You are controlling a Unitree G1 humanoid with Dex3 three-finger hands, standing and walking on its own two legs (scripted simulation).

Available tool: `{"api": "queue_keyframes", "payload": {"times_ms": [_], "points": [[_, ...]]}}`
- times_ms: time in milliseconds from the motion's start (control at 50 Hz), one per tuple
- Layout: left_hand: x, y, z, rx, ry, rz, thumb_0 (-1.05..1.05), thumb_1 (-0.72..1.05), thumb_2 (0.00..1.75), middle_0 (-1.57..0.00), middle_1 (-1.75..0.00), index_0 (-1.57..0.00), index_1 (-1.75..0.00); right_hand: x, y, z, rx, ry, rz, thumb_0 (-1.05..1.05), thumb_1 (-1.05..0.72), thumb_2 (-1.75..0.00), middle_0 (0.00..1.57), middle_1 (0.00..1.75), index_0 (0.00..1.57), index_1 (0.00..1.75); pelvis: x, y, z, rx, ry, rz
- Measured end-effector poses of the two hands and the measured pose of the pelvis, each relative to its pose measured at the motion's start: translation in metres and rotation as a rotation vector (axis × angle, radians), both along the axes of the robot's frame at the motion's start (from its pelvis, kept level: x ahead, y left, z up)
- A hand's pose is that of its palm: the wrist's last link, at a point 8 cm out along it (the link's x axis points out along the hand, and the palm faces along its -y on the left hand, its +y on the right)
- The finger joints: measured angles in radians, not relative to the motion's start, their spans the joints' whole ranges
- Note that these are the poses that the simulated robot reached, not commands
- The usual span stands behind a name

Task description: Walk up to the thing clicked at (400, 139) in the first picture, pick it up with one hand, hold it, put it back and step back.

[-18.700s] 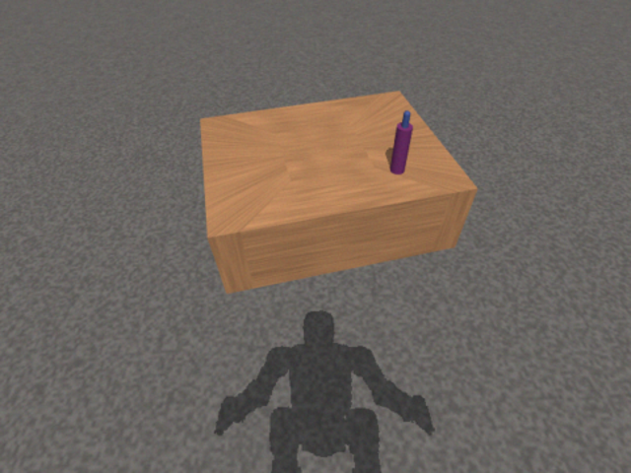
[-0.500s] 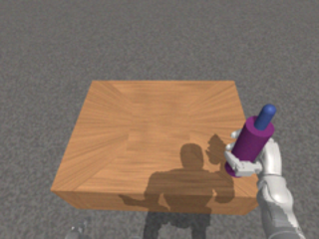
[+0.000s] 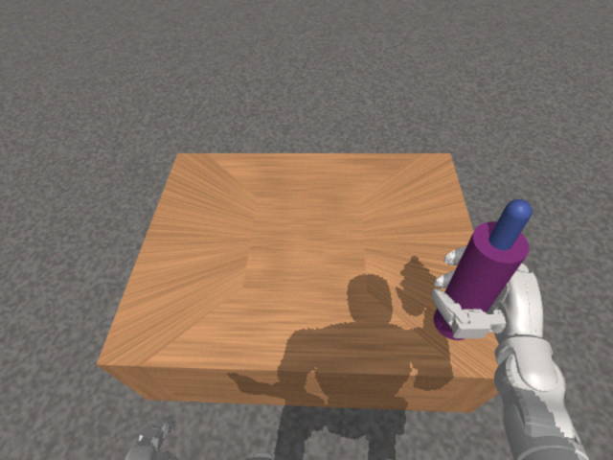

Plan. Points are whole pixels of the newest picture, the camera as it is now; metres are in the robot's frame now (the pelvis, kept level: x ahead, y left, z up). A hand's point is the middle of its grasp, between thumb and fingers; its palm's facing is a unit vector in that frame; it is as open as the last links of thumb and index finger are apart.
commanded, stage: hold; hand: right
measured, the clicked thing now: (480, 275) +0.33 -0.17 +0.08
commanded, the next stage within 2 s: crouch in 0.12 s
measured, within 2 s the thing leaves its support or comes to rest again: neither
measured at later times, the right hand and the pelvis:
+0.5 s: hand (453, 289) +0.35 -0.17 +0.01, palm faces +0.09 +1.00 +0.01, open 7.6 cm; pelvis +0.00 +0.00 -0.01, yaw +0 degrees
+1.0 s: hand (420, 286) +0.44 -0.17 -0.15, palm faces +0.06 +1.00 -0.01, open 7.6 cm; pelvis -0.04 +0.00 -0.15, yaw +1 degrees
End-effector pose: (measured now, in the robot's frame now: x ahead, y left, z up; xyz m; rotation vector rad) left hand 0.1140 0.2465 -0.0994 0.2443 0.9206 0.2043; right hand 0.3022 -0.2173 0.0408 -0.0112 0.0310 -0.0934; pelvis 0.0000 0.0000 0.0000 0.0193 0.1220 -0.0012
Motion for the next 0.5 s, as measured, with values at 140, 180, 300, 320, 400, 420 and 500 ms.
{"api": "queue_keyframes", "payload": {"times_ms": [140, 180, 300, 320, 400, 420, 500], "points": [[0.001, 0.0, 0.0, 0.0, 0.002, -0.001, 0.01, 0.9, 0.91, -0.2, -0.3, -0.2, -0.31, 0.002, 0.0, -0.001, 0.005, 0.003, 0.0, 0.01, 0.12, -1.15, 0.87, 1.09, 0.88, 1.08, 0.002, 0.0, 0.0, 0.0, 0.004, -0.001], [0.002, 0.0, 0.0, 0.0, 0.001, -0.001, 0.01, 0.9, 0.91, -0.2, -0.3, -0.2, -0.31, 0.003, 0.001, -0.002, 0.005, 0.008, 0.0, 0.01, 0.12, -1.15, 0.87, 1.09, 0.88, 1.08, 0.003, 0.0, 0.0, 0.0, 0.005, 0.0], [0.003, 0.002, 0.0, 0.001, 0.002, -0.001, 0.01, 0.9, 0.91, -0.2, -0.31, -0.2, -0.3, 0.005, -0.001, -0.002, 0.005, 0.005, -0.002, 0.01, 0.12, -1.15, 0.87, 1.09, 0.88, 1.08, 0.003, 0.001, 0.0, -0.001, 0.008, 0.0], [0.003, 0.002, -0.001, 0.002, 0.005, -0.002, 0.01, 0.9, 0.91, -0.2, -0.31, -0.2, -0.3, 0.006, -0.001, -0.003, 0.008, 0.004, -0.005, 0.01, 0.12, -1.15, 0.87, 1.09, 0.88, 1.08, 0.004, 0.001, 0.0, -0.001, 0.011, -0.001], [0.002, 0.004, -0.004, 0.009, 0.017, -0.009, 0.01, 0.91, 0.91, -0.2, -0.31, -0.2, -0.3, 0.012, -0.001, -0.01, 0.012, 0.008, -0.01, 0.01, 0.12, -1.15, 0.87, 1.09, 0.88, 1.07, 0.003, 0.002, -0.003, -0.002, 0.026, -0.003], [0.002, 0.005, -0.006, 0.011, 0.021, -0.01, 0.01, 0.91, 0.9, -0.21, -0.31, -0.21, -0.3, 0.013, -0.001, -0.014, 0.014, 0.01, -0.008, 0.01, 0.12, -1.15, 0.87, 1.09, 0.88, 1.07, 0.002, 0.002, -0.005, -0.002, 0.033, -0.004], [-0.002, 0.009, -0.015, 0.024, 0.04, -0.015, 0.01, 0.91, 0.9, -0.21, -0.31, -0.21, -0.3, 0.023, -0.002, -0.032, 0.025, 0.023, 0.002, 0.01, 0.12, -1.15, 0.87, 1.09, 0.88, 1.07, -0.002, 0.003, -0.015, -0.003, 0.072, -0.005]]}}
